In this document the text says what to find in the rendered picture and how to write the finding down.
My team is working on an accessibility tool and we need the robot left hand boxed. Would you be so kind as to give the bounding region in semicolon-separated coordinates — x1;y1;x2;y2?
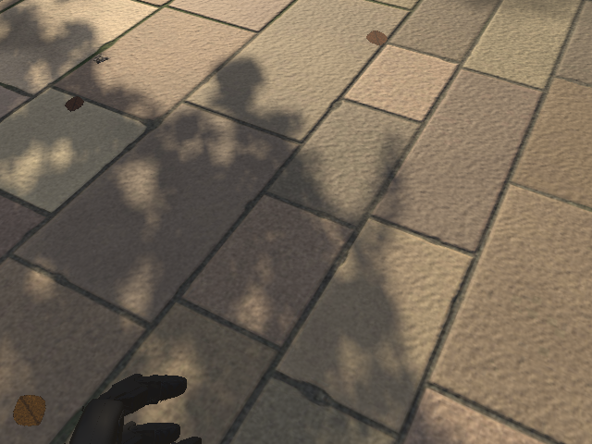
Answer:
64;374;202;444

